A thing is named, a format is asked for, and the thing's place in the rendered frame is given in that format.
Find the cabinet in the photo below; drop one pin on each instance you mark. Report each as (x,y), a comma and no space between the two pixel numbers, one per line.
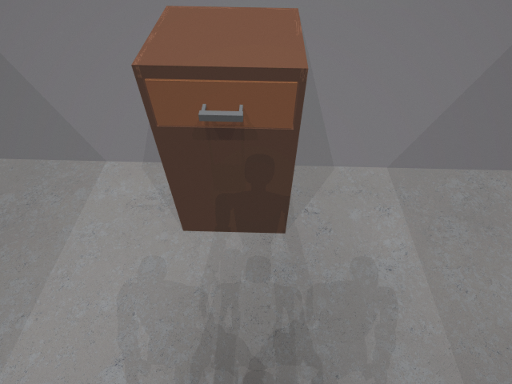
(227,179)

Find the handle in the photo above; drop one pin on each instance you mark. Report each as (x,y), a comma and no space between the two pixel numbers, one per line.
(220,116)

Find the drawer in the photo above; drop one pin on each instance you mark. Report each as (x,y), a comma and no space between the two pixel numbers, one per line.
(266,104)

